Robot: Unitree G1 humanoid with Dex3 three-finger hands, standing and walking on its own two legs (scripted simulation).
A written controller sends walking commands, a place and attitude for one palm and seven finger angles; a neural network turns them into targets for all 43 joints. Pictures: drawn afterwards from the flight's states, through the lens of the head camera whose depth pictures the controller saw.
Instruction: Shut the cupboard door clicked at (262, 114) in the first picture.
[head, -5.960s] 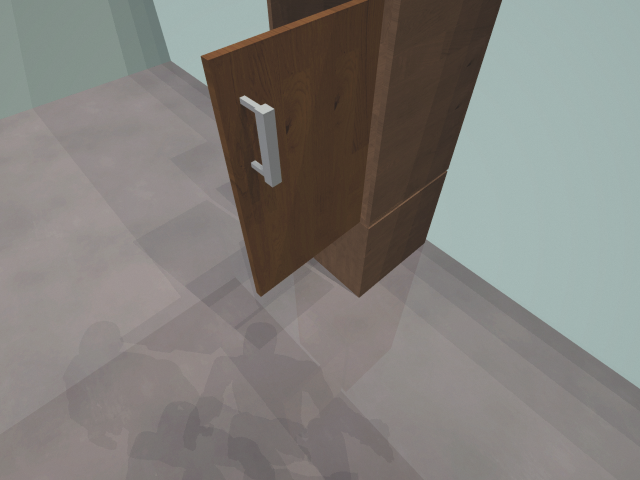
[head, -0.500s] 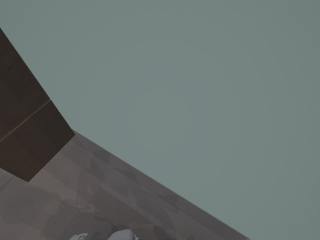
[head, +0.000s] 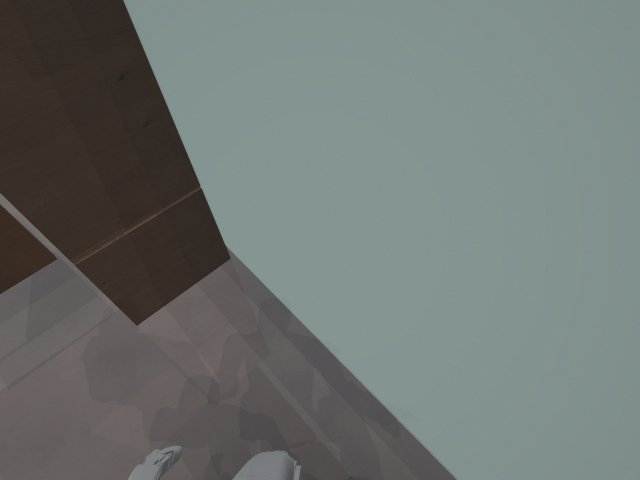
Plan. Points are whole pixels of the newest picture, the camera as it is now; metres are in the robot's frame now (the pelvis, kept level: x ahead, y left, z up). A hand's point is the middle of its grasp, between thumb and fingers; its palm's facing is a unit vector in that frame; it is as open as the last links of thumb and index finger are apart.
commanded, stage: turn to face it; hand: left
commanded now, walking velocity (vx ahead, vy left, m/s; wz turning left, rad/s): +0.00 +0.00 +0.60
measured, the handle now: out of the picture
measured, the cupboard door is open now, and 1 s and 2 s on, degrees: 92 92 92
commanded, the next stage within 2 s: take the last steps up to it in 1.24 s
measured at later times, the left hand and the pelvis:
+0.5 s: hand out of the picture +0.03 +0.26 -0.16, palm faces +0.31 -0.91 -0.26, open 7.4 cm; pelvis +0.01 +0.03 +0.01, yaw +17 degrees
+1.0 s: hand out of the picture -0.04 +0.19 -0.17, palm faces +0.59 -0.78 -0.22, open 7.4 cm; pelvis +0.02 +0.00 +0.00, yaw +37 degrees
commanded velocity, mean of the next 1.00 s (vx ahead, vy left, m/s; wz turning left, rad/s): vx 0.00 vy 0.00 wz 0.55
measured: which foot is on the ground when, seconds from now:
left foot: up 0.00-0.22, down 0.24-0.68, up 0.70-1.00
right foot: down 0.00-0.24, up 0.26-0.66, down 0.68-1.00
